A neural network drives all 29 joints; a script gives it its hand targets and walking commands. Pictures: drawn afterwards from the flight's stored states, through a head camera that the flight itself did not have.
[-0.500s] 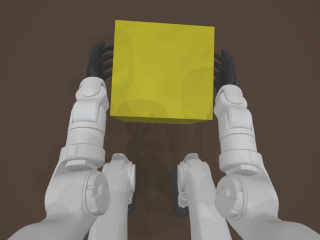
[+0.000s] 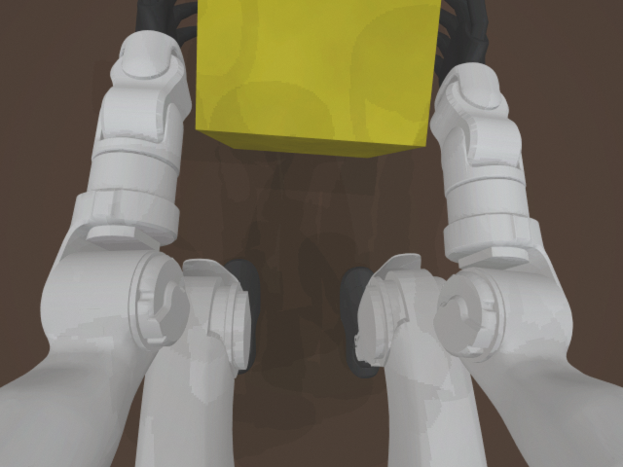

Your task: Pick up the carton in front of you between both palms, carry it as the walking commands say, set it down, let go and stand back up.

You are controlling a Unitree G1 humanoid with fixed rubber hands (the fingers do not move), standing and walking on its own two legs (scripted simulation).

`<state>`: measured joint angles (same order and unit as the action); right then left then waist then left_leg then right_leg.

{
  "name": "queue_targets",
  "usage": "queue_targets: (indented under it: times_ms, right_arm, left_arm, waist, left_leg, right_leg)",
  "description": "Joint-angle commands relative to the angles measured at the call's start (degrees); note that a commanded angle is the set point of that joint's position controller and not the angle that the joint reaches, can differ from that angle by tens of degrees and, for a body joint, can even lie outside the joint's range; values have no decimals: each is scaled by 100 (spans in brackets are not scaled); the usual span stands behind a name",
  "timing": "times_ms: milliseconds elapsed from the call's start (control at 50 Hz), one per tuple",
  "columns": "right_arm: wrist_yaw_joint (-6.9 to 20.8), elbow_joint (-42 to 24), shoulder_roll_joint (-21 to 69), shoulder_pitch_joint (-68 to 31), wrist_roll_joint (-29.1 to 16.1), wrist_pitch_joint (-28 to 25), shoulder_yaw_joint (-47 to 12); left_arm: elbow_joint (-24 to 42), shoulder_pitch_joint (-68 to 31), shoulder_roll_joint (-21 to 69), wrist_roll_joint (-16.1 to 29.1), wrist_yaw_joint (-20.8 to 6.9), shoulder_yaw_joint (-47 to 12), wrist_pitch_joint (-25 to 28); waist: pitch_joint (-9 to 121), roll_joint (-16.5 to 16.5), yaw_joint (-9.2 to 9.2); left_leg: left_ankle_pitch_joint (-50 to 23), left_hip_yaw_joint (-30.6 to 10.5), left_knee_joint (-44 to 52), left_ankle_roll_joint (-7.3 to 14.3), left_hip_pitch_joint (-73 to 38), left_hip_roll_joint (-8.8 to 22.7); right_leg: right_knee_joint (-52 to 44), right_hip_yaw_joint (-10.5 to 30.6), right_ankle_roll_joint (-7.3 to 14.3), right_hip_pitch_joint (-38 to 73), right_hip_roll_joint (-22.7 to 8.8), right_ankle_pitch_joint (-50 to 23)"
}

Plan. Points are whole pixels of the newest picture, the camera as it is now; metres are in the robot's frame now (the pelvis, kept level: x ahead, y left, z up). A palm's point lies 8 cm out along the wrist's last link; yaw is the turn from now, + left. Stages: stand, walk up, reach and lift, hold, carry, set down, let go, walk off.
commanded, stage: set down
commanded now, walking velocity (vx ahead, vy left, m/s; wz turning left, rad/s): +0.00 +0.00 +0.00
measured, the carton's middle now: (311, 62) +0.54 +0.00 -0.22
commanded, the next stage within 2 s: none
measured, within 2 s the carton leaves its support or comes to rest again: rests again in 0.56 s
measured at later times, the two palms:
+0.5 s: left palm (173, 43) +0.54 +0.16 -0.20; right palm (442, 68) +0.53 -0.15 -0.19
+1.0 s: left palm (175, 44) +0.55 +0.16 -0.21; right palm (445, 70) +0.53 -0.16 -0.20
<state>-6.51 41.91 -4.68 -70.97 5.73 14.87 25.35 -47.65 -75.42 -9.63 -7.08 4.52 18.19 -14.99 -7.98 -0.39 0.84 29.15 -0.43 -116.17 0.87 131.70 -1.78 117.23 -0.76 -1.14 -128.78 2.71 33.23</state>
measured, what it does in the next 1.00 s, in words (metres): stands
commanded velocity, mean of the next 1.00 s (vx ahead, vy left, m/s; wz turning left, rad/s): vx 0.00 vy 0.00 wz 0.00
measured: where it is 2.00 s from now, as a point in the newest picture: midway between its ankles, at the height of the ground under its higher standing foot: (301, 337)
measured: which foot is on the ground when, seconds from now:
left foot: down 0.00-1.00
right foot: down 0.00-1.00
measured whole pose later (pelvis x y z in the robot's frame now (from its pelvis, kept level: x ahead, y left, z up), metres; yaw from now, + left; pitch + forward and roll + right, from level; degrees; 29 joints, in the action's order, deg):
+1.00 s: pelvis +0.00 +0.00 -0.05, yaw -1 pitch +36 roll -2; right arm -1.1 57.3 -11.4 -80.4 3.7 10.5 22.9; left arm -61.6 -84.3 -15.8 -5.5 -1.4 18.2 -10.7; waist -19.4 -1.1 0.6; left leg 31.4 -0.3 -127.3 0.9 131.8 -1.0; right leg 128.2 -0.9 -1.3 -129.3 4.4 35.0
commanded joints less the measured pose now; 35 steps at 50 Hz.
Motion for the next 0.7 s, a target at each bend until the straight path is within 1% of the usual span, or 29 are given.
queue_targets:
  times_ms: [0,60,80,100,140,200,260,320,400,460,500,580,600,680]
  right_arm:
    - [1533,-343,4738,-3980,-919,-255,-3000]
    - [1463,-648,4781,-4287,-1254,-327,-3370]
    - [1424,-738,4919,-4253,-1404,-349,-3490]
    - [1400,-759,5009,-4228,-1498,-365,-3531]
    - [1435,-502,5119,-4028,-1492,-344,-3473]
    - [1543,-122,5106,-3758,-1287,-310,-3247]
    - [1550,-69,5029,-3757,-1205,-356,-3141]
    - [1483,-96,4941,-3868,-1226,-448,-3098]
    - [1460,98,4774,-3915,-1193,-513,-2915]
    - [1478,309,4681,-3909,-1148,-515,-2750]
    - [1496,433,4638,-3931,-1108,-513,-2667]
    - [1530,505,4641,-4019,-1111,-541,-2621]
    - [1549,564,4625,-4018,-1106,-546,-2592]
    - [1614,770,4460,-3925,-1010,-533,-2433]
  left_arm:
    - [227,-3290,5059,836,-1383,-2544,215]
    - [522,-3549,5068,1142,-1363,-2853,273]
    - [679,-3597,5151,1259,-1336,-2947,291]
    - [734,-3624,5207,1330,-1318,-2971,309]
    - [516,-3402,5330,1288,-1348,-2910,294]
    - [80,-2979,5398,1081,-1480,-2708,256]
    - [7,-2972,5316,1057,-1549,-2603,299]
    - [2,-3133,5197,1126,-1528,-2540,392]
    - [-190,-3279,4958,1099,-1499,-2390,472]
    - [-365,-3334,4797,1049,-1494,-2275,499]
    - [-436,-3380,4747,1038,-1503,-2203,516]
    - [-559,-3407,4659,1048,-1534,-2107,555]
    - [-635,-3353,4638,1017,-1530,-2079,557]
    - [-900,-3119,4506,870,-1564,-1894,537]
  waist:
    - [7047,294,79]
    - [7752,294,52]
    - [8004,328,-11]
    - [8157,371,-8]
    - [7892,413,5]
    - [6843,356,2]
    - [6436,276,-8]
    - [6332,259,0]
    - [5965,277,-7]
    - [5707,283,-37]
    - [5557,227,-70]
    - [5331,106,-91]
    - [5190,96,-84]
    - [4588,42,-157]
  left_leg:
    - [-1918,166,417,-96,-4470,-492]
    - [-2354,194,177,-97,-4865,-468]
    - [-2472,233,153,-104,-5036,-479]
    - [-2648,235,100,-104,-5118,-482]
    - [-2852,183,1,-91,-5020,-476]
    - [-2521,164,-32,-72,-4341,-482]
    - [-2279,184,-61,-58,-3910,-481]
    - [-2186,196,-115,-50,-3786,-475]
    - [-1897,183,-146,-44,-3617,-453]
    - [-1662,178,-154,-34,-3533,-434]
    - [-1544,171,-159,-22,-3418,-430]
    - [-1524,122,-209,26,-3390,-422]
    - [-1547,106,-222,42,-3364,-419]
    - [-1424,84,-242,87,-3116,-406]
  right_leg:
    - [-637,-328,-75,2911,495,-1784]
    - [-422,-342,-79,3285,468,-2190]
    - [-398,-346,-86,3456,492,-2310]
    - [-351,-339,-86,3527,505,-2476]
    - [-260,-299,-80,3296,512,-2615]
    - [-215,-289,-71,2754,524,-2317]
    - [-173,-284,-54,2686,521,-2191]
    - [-121,-262,-53,2711,517,-2161]
    - [-74,-242,-39,2590,511,-1926]
    - [-51,-248,-24,2470,511,-1695]
    - [-36,-256,-12,2423,510,-1572]
    - [10,-269,-3,2239,508,-1509]
    - [18,-265,3,2168,511,-1514]
    - [29,-223,26,1945,508,-1364]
